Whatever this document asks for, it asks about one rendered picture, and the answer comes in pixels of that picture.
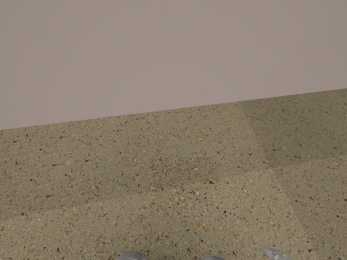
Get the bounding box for robot right hand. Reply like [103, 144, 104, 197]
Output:
[264, 247, 290, 260]

